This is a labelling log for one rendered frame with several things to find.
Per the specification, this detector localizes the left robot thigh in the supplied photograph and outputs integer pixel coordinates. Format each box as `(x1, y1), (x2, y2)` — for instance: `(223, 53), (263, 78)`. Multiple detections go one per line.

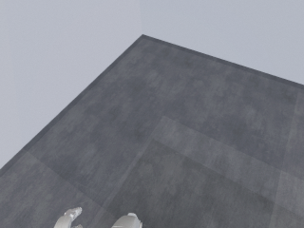
(111, 215), (143, 228)

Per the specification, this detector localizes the robot left shin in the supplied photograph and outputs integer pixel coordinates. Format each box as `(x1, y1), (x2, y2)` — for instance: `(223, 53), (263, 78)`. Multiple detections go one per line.
(128, 213), (137, 218)

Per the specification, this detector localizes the robot left hand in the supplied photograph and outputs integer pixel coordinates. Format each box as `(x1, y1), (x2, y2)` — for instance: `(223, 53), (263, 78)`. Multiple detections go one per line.
(54, 207), (83, 228)

